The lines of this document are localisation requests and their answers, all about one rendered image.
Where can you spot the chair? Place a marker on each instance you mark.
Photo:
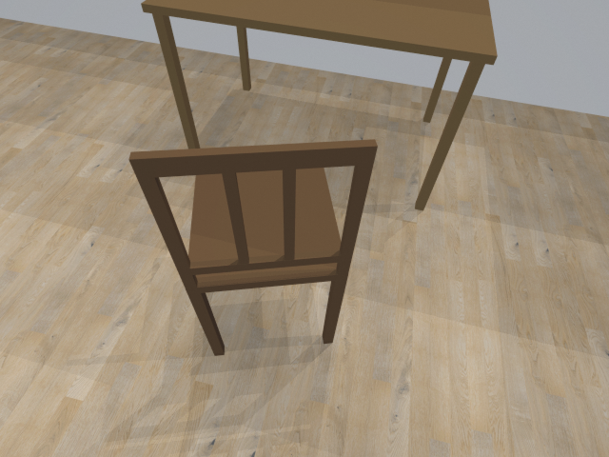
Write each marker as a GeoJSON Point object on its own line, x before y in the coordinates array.
{"type": "Point", "coordinates": [262, 217]}

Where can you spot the table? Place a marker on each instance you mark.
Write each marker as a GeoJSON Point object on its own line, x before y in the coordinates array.
{"type": "Point", "coordinates": [452, 29]}

